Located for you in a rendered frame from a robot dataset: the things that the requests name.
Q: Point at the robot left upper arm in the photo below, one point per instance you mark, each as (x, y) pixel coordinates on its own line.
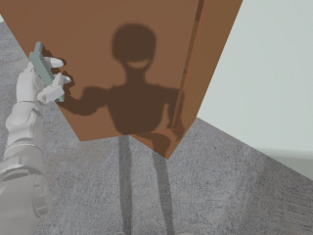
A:
(23, 201)

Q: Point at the cupboard door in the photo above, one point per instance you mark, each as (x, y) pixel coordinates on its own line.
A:
(125, 58)

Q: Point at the handle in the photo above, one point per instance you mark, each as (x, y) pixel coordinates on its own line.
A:
(42, 67)

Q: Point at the left robot forearm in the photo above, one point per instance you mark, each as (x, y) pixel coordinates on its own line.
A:
(25, 144)

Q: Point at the robot left hand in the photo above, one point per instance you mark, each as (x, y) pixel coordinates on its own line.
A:
(33, 90)

